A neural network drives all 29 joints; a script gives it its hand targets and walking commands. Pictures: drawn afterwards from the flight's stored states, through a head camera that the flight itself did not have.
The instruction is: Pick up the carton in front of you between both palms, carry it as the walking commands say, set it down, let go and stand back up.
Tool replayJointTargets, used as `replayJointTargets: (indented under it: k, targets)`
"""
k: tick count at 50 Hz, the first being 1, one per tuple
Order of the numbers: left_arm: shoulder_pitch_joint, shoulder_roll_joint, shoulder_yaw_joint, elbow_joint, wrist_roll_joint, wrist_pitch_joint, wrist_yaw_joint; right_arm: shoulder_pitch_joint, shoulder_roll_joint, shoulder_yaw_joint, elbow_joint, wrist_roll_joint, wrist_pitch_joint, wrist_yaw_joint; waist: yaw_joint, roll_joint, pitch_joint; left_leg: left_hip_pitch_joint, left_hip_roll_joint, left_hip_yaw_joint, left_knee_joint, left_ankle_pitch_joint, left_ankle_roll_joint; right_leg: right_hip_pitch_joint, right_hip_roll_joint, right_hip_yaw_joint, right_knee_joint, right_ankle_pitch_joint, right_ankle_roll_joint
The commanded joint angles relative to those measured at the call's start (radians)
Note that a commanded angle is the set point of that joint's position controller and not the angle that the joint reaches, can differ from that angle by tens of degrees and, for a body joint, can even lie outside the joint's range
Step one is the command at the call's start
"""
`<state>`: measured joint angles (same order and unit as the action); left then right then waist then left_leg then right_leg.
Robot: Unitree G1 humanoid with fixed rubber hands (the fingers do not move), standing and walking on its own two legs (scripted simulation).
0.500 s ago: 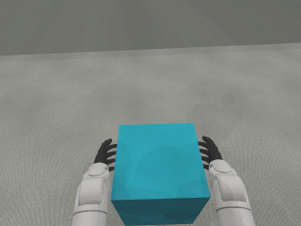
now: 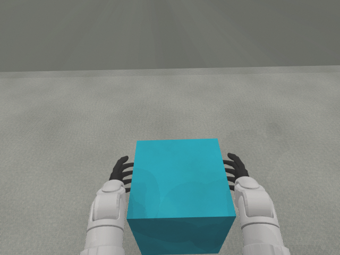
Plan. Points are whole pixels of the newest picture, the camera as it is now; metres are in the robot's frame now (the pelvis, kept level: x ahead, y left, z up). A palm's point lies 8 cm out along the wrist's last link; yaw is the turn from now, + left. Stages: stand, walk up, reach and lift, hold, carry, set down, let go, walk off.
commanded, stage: hold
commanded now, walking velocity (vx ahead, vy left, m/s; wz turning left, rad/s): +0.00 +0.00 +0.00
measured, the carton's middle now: (178, 198) +0.29 +0.00 -0.03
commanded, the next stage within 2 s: set down in 0.08 s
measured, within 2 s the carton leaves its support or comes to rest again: neither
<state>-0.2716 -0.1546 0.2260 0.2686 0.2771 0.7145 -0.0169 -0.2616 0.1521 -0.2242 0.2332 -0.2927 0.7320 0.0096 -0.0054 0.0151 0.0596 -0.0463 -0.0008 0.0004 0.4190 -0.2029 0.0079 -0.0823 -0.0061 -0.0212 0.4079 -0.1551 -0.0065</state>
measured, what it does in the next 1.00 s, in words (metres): lowers itself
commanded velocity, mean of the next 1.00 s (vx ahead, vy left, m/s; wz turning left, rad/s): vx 0.00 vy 0.00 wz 0.00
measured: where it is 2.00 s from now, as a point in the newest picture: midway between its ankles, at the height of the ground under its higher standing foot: outside the picture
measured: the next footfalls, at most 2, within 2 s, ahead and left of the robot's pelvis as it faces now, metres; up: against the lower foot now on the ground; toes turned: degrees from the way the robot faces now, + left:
none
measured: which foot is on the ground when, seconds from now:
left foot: down 0.00-1.00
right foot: down 0.00-1.00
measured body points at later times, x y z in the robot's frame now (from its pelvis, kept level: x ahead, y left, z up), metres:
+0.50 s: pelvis +0.00 -0.01 -0.02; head +0.02 -0.02 +0.43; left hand +0.36 +0.13 -0.01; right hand +0.35 -0.17 -0.01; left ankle +0.03 +0.12 -0.74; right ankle +0.06 -0.11 -0.74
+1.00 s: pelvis -0.02 +0.02 -0.13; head +0.20 +0.01 +0.26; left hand +0.42 +0.14 -0.21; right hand +0.40 -0.16 -0.21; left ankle +0.03 +0.12 -0.74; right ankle +0.06 -0.12 -0.74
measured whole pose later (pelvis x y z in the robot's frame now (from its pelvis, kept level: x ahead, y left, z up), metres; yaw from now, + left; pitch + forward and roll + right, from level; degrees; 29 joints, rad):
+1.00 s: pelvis -0.02 +0.02 -0.13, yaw -2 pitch +36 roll +0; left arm -0.70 -0.09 0.40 0.59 0.21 0.20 0.01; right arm -0.66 0.13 -0.45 0.53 -0.22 0.19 -0.02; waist -0.02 0.02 -0.16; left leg -1.42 -0.06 -0.02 1.23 -0.45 0.02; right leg -1.45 0.02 0.04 1.18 -0.37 0.02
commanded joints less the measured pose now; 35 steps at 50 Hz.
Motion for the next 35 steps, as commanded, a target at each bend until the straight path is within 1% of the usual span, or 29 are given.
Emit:
replayJointTargets:
  k: [1, 5, 8, 11, 14, 16, 18, 19, 21, 23, 25, 28, 31, 35]
  targets:
    - [-0.464, -0.911, -0.468, 0.002, -0.222, -0.04, -0.234, -0.47, 0.923, 0.5, 0.004, 0.242, -0.029, 0.254, 0.01, -0.008, -0.157, -0.166, -0.05, -0.089, -0.136, -0.188, 0.046, 0.125, 0.074, 0.082, -0.062, -0.149, -0.004]
    - [-0.511, -0.927, -0.451, 0.041, -0.22, -0.045, -0.252, -0.506, 0.942, 0.479, 0.05, 0.238, -0.03, 0.273, 0.006, -0.015, -0.151, -0.176, -0.051, -0.085, -0.129, -0.215, 0.05, 0.12, 0.065, 0.09, -0.074, -0.198, -0.002]
    - [-0.593, -0.907, -0.41, 0.088, -0.2, -0.056, -0.271, -0.569, 0.961, 0.44, 0.108, 0.225, -0.035, 0.273, 0.008, -0.034, -0.131, -0.177, -0.062, -0.075, -0.097, -0.226, 0.05, 0.088, 0.049, 0.11, -0.087, -0.273, -0.004]
    - [-0.694, -0.881, -0.334, 0.18, -0.158, -0.08, -0.291, -0.643, 0.975, 0.358, 0.212, 0.189, -0.054, 0.262, 0.005, -0.051, -0.108, -0.197, -0.067, -0.075, -0.055, -0.252, 0.048, 0.061, 0.035, 0.132, -0.088, -0.358, -0.007]
    - [-0.772, -0.849, -0.23, 0.29, -0.092, -0.114, -0.288, -0.72, 0.948, 0.253, 0.305, 0.132, -0.082, 0.234, 0.001, -0.041, -0.076, -0.24, -0.064, -0.079, -0.022, -0.27, 0.05, 0.053, 0.031, 0.139, -0.068, -0.379, -0.006]
    - [-0.792, -0.802, -0.143, 0.352, -0.036, -0.138, -0.268, -0.751, 0.897, 0.166, 0.347, 0.087, -0.104, 0.206, 0.0, -0.024, -0.056, -0.273, -0.063, -0.078, 0.001, -0.275, 0.053, 0.037, 0.034, 0.138, -0.044, -0.372, -0.006]
    - [-0.792, -0.744, -0.053, 0.399, 0.024, -0.164, -0.241, -0.761, 0.831, 0.077, 0.378, 0.037, -0.129, 0.178, -0.005, -0.006, -0.045, -0.322, -0.068, -0.076, 0.029, -0.269, 0.055, 0.007, 0.041, 0.131, -0.006, -0.342, -0.006]
    - [-0.783, -0.71, -0.01, 0.415, 0.051, -0.18, -0.228, -0.757, 0.792, 0.037, 0.386, 0.011, -0.144, 0.166, -0.006, -0.006, -0.047, -0.345, -0.071, -0.074, 0.045, -0.256, 0.055, -0.013, 0.046, 0.127, 0.013, -0.317, -0.006]
    - [-0.755, -0.641, 0.054, 0.432, 0.095, -0.218, -0.205, -0.734, 0.718, -0.019, 0.395, -0.03, -0.183, 0.148, -0.006, -0.014, -0.064, -0.389, -0.079, -0.071, 0.078, -0.219, 0.054, -0.057, 0.056, 0.117, 0.056, -0.246, -0.004]
    - [-0.718, -0.583, 0.084, 0.43, 0.123, -0.267, -0.189, -0.704, 0.654, -0.043, 0.387, -0.057, -0.239, 0.135, 0.0, -0.018, -0.1, -0.442, -0.086, -0.066, 0.115, -0.171, 0.05, -0.111, 0.066, 0.106, 0.108, -0.149, -0.002]
    - [-0.695, -0.549, 0.078, 0.416, 0.122, -0.328, -0.178, -0.679, 0.62, -0.032, 0.374, -0.06, -0.308, 0.126, 0.005, -0.022, -0.162, -0.498, -0.094, -0.062, 0.161, -0.105, 0.042, -0.168, 0.076, 0.102, 0.169, -0.041, 0.001]
    - [-0.683, -0.57, 0.006, 0.398, 0.08, -0.436, -0.175, -0.673, 0.648, 0.045, 0.361, -0.022, -0.426, 0.119, 0.011, -0.025, -0.297, -0.572, -0.11, -0.058, 0.235, 0.006, 0.032, -0.235, 0.093, 0.097, 0.26, 0.11, 0.009]
    - [-0.704, -0.655, -0.118, 0.397, 0.021, -0.536, -0.176, -0.706, 0.726, 0.159, 0.364, 0.032, -0.535, 0.121, 0.01, -0.01, -0.476, -0.654, -0.123, -0.062, 0.322, 0.083, 0.014, -0.309, 0.106, 0.091, 0.363, 0.205, 0.01]
    - [-0.768, -0.754, -0.313, 0.343, -0.077, -0.624, -0.169, -0.758, 0.809, 0.332, 0.331, 0.103, -0.626, 0.121, 0.006, -0.004, -0.827, -0.731, -0.138, -0.062, 0.463, 0.239, -0.015, -0.362, 0.128, 0.091, 0.518, 0.352, 0.018]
